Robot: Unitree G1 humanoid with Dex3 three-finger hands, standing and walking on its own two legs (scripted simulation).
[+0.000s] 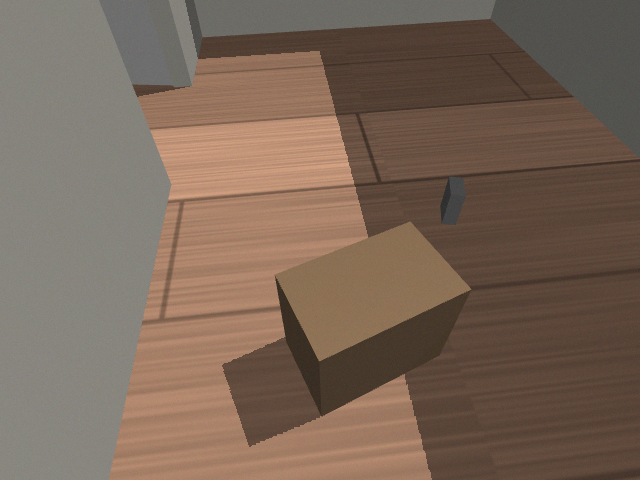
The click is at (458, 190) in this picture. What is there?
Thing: carton on end
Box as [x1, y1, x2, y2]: [440, 177, 465, 224]
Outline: 449,177 440,205 441,221 442,223 455,224 465,193 463,179 459,177
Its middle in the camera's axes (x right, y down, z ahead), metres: +0.58 -0.17 +1.69
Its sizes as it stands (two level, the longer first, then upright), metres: 0.116 0.059 0.172
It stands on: the floor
